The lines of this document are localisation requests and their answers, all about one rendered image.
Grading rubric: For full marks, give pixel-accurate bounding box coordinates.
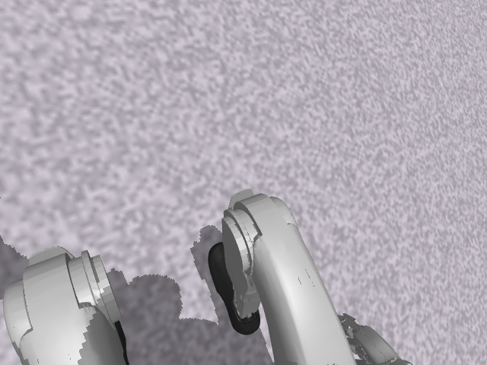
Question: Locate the right robot foot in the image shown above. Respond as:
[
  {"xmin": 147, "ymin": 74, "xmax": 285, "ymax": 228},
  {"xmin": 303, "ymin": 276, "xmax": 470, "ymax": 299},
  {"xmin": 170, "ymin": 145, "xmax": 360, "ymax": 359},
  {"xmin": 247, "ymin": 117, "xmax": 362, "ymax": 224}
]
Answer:
[{"xmin": 208, "ymin": 242, "xmax": 260, "ymax": 335}]

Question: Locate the right robot hand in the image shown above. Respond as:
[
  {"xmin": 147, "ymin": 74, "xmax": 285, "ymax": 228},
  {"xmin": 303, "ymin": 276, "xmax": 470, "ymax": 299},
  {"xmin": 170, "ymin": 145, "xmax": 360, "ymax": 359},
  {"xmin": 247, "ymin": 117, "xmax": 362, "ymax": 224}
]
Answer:
[{"xmin": 338, "ymin": 313, "xmax": 401, "ymax": 365}]

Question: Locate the left robot foot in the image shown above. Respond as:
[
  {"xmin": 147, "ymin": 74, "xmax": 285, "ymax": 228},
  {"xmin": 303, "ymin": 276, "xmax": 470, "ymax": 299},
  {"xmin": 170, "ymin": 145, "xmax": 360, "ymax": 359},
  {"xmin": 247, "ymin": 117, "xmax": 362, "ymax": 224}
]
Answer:
[{"xmin": 114, "ymin": 321, "xmax": 129, "ymax": 365}]

